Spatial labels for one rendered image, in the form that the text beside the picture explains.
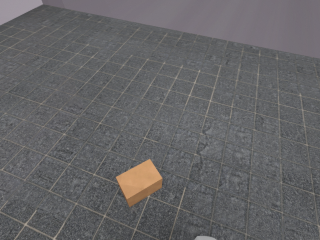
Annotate carton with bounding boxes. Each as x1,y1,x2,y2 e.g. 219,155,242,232
116,159,163,207

